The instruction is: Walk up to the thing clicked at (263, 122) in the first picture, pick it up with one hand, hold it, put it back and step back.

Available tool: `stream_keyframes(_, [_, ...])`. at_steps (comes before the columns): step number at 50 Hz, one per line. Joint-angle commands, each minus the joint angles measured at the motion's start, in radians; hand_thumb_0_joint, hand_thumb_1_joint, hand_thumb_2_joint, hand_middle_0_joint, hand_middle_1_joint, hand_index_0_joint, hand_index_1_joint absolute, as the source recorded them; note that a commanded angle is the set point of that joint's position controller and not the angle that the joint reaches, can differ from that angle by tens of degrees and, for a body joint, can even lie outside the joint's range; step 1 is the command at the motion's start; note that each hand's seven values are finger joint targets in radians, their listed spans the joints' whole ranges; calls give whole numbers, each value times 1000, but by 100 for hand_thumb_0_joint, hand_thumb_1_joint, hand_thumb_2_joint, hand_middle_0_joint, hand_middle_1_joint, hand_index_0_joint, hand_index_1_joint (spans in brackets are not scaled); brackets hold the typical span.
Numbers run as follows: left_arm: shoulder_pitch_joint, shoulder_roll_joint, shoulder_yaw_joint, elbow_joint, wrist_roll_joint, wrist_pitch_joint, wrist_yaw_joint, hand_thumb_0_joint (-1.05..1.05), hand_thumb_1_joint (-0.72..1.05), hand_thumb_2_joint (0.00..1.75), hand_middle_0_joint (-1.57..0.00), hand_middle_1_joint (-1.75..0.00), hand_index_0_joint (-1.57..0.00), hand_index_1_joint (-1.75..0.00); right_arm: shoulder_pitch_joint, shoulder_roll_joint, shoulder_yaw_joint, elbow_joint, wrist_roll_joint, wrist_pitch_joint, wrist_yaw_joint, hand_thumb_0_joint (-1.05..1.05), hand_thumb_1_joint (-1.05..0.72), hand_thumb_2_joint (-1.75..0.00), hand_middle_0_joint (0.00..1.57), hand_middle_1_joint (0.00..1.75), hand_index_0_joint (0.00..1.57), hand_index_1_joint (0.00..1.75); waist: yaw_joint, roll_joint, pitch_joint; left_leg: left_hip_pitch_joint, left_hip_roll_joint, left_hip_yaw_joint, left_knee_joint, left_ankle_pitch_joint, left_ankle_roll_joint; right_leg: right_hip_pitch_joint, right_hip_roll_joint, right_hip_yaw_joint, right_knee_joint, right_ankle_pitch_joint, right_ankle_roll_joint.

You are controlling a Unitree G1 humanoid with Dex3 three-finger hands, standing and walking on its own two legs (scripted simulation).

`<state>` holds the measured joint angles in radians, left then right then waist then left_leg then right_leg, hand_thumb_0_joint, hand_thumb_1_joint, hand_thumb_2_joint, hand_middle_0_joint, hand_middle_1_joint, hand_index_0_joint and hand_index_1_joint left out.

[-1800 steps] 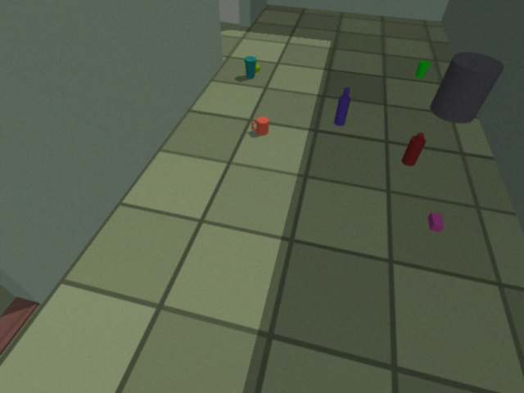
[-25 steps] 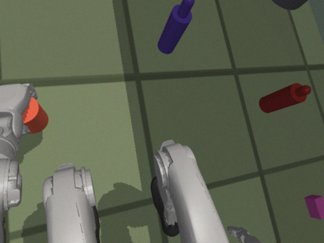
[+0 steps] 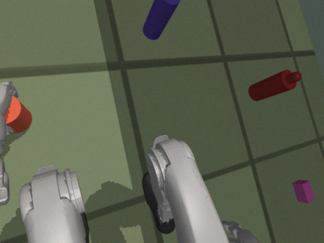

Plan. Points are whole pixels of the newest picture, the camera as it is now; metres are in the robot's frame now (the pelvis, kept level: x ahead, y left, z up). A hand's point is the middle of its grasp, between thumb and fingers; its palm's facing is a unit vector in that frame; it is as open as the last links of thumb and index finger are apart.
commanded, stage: rest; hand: left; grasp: from above
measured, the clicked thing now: (1, 116) +0.46 +0.27 -0.26
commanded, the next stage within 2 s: open in 0.46 s
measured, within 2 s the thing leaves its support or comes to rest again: rests again in 0.12 s
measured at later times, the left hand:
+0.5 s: hand (1, 112) +0.47 +0.26 -0.23, palm faces -0.47 -0.10 -0.88, open 10.5 cm
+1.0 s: hand (2, 111) +0.47 +0.26 -0.24, palm faces -0.44 -0.08 -0.89, open 12.1 cm
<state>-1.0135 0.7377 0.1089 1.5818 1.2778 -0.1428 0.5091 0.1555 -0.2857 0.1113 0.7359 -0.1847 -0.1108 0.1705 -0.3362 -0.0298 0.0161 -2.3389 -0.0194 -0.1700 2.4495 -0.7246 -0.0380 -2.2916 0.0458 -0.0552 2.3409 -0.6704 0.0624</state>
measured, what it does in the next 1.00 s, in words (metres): stands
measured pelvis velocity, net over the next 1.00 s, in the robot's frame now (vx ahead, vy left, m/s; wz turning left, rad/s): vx -0.01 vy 0.01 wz -0.07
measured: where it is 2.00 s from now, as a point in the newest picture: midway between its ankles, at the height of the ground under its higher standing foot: (123, 230)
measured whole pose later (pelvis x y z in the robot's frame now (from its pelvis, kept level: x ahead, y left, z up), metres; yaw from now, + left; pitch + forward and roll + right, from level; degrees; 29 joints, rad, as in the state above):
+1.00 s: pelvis -0.01 +0.01 -0.01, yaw -4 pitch +31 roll -12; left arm -1.10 0.88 0.09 1.77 1.30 -0.16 0.62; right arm 0.17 -0.33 0.22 0.72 -0.23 -0.23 0.26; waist -0.40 -0.07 0.10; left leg -2.34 -0.01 -0.23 2.51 -0.72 -0.02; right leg -2.27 0.07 -0.11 2.34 -0.64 0.07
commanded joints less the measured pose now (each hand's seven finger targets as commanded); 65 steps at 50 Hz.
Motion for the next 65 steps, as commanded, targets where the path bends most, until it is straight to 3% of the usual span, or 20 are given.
stream_keyframes(1, [-385,277,16,-170,-21,1,73,0,64,97,-101,-79,-101,-80,231,-279,-72,13,1,-10,2,0,-90,-90,20,30,20,30,-19,419,-747,549,16,122,-230,262,54,414,11,-122,-201,299,-89])
stream_keyframes(6, [-402,320,37,-180,-19,-6,86,0,67,98,-103,-80,-103,-81,240,-293,-58,14,-5,-18,14,0,-90,-90,20,30,20,30,-33,433,-734,543,16,110,-220,280,50,416,14,-138,-184,311,-92])
stream_keyframes(11, [-406,292,13,-134,-19,-9,95,0,66,96,-101,-82,-101,-81,235,-294,-41,14,-11,-32,32,0,-90,-90,20,30,20,30,-57,421,-710,514,21,104,-197,271,56,427,23,-144,-183,320,-86])
stream_keyframes(15, [-354,315,20,-75,-13,-7,99,0,63,94,-99,-80,-100,-79,238,-312,-33,11,-10,-40,37,0,-90,-90,20,30,20,30,-44,417,-673,514,19,95,-214,265,52,413,22,-158,-188,292,-90])
stream_keyframes(17, [-436,324,20,-102,-10,-26,101,0,65,93,-99,-82,-100,-81,247,-319,-28,15,-19,-50,42,0,-90,-90,20,30,20,30,-82,393,-641,485,21,92,-186,255,57,400,24,-164,-185,295,-88])
stream_keyframes(20, [-383,322,11,-36,-11,-29,107,0,64,93,-98,-82,-99,-81,239,-324,-19,13,-14,-58,46,0,-90,-90,20,30,20,30,-67,390,-631,475,20,84,-200,235,56,405,28,-167,-189,271,-88])
stream_keyframes(21, [-395,352,32,-75,-3,-35,112,0,64,91,-96,-84,-98,-82,242,-331,-22,4,-19,-61,48,0,-90,-90,20,30,20,30,-73,403,-653,500,23,83,-198,263,55,424,30,-170,-185,300,-85])
stream_keyframes(27, [-410,345,3,6,8,-46,130,0,62,90,-94,-86,-97,-83,220,-336,-2,4,-25,-76,50,0,-90,-90,20,30,20,30,-87,402,-592,469,23,73,-205,188,55,385,35,-180,-192,231,-88])
stream_keyframes(30, [-431,382,26,6,14,-51,142,0,44,89,-76,-86,-79,-84,228,-351,1,0,-33,-84,52,0,-89,-90,20,30,20,30,-101,385,-572,451,24,70,-197,176,58,386,33,-186,-191,227,-84])
stream_keyframes(35, [-442,364,7,21,29,-53,150,0,6,84,-52,-87,-54,-84,226,-350,7,1,-41,-96,58,0,-89,-90,20,30,20,30,-116,401,-557,461,26,69,-189,177,57,380,35,-189,-193,233,-82])
stream_keyframes(39, [-445,392,9,10,22,-52,167,0,-9,84,-41,-88,-43,-86,223,-352,13,4,-36,-105,62,0,-90,-90,20,30,20,30,-101,407,-561,447,29,68,-193,169,58,392,37,-184,-202,225,-82])
stream_keyframes(41, [-406,338,-25,63,20,-36,167,0,-14,88,-37,-90,-38,-88,209,-348,15,2,-37,-111,68,0,-89,-90,20,30,20,30,-105,411,-554,466,30,66,-199,160,55,376,41,-189,-202,220,-83])
stream_keyframes(46, [-419,379,-5,26,5,-18,178,0,-28,94,-28,-93,-29,-93,215,-358,15,3,-32,-121,75,0,-90,-90,20,30,20,30,-93,450,-569,487,33,55,-217,183,47,377,38,-190,-191,239,-86])
stream_keyframes(50, [-423,328,-32,42,-9,-2,156,0,-36,96,-21,-99,-22,-98,212,-358,18,5,-32,-130,88,0,-90,-90,20,30,20,30,-115,458,-545,499,33,53,-213,191,46,365,36,-192,-189,252,-85])
stream_keyframes(53, [-371,349,-20,46,-18,6,147,0,-42,101,-17,-102,-17,-102,217,-358,18,11,-26,-129,91,0,-90,-90,20,30,20,30,-86,471,-577,519,32,52,-222,232,42,392,36,-189,-184,278,-90])
stream_keyframes(61, [-402,351,-11,-37,-31,-5,117,0,-51,108,-9,-109,-9,-109,239,-355,14,10,-30,-124,95,0,-90,-90,20,30,20,30,-112,447,-594,505,32,60,-199,264,48,429,36,-191,-193,313,-84])
stream_keyframes(62, [-392,372,4,-34,-31,-6,117,0,-51,110,-9,-109,-9,-110,238,-362,11,4,-27,-121,92,0,-90,-90,20,30,20,30,-97,451,-600,512,31,56,-206,270,47,427,35,-191,-195,312,-87])
stream_keyframes(63, [-365,310,-38,33,-36,-2,108,0,-53,108,-9,-109,-8,-109,227,-350,18,10,-24,-121,95,0,-90,-90,20,30,20,30,-105,447,-563,492,30,53,-212,230,46,399,35,-191,-192,275,-91])
stream_keyframes(64, [-398,355,-4,-38,-34,-13,108,0,-52,107,-8,-109,-8,-109,242,-361,10,8,-30,-122,96,0,-90,-90,20,30,20,30,-117,451,-578,505,32,54,-208,250,47,419,37,-194,-196,298,-87])
stream_keyframes(65, [-376,361,1,-25,-33,-11,107,0,-52,111,-9,-110,-8,-110,235,-364,10,-7,-25,-121,93,0,-90,-90,20,30,20,30,-95,440,-579,515,31,49,-213,255,45,411,33,-195,-197,295,-89])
